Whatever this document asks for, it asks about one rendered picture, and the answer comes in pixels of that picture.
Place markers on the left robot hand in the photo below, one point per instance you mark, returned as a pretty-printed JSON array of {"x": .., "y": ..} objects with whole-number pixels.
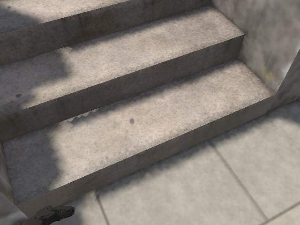
[{"x": 49, "y": 214}]

